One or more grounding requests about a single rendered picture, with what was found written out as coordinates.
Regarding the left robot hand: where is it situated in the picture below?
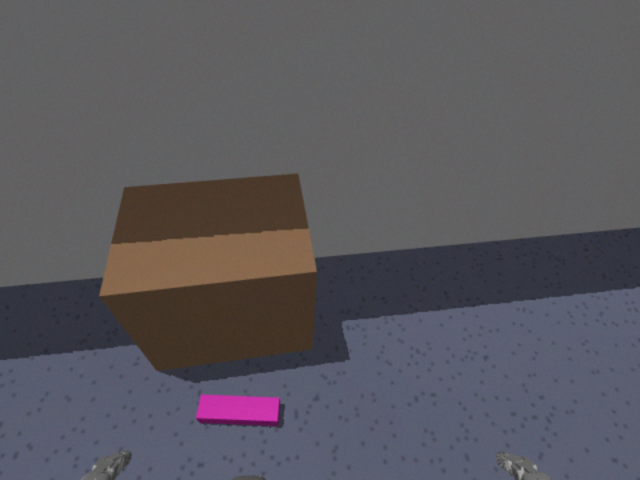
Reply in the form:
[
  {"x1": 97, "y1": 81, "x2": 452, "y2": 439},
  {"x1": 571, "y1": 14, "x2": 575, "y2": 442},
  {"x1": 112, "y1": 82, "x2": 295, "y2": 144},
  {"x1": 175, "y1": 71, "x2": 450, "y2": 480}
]
[{"x1": 81, "y1": 450, "x2": 132, "y2": 480}]

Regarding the right robot hand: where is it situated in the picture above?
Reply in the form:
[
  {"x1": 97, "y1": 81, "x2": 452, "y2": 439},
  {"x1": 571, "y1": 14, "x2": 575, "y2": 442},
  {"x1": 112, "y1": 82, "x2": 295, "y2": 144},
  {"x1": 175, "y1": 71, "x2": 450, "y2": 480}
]
[{"x1": 496, "y1": 452, "x2": 551, "y2": 480}]

